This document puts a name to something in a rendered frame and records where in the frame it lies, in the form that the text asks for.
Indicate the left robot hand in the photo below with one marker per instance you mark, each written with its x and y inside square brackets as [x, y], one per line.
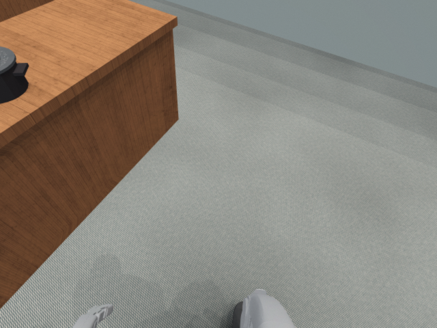
[93, 316]

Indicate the lid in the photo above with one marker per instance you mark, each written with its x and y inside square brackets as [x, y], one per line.
[7, 59]

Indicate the right robot thigh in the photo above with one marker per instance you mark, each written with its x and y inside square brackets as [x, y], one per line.
[263, 311]

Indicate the pot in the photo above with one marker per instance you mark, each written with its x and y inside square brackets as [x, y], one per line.
[13, 82]

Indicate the table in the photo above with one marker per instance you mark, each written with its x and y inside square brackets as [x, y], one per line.
[101, 93]

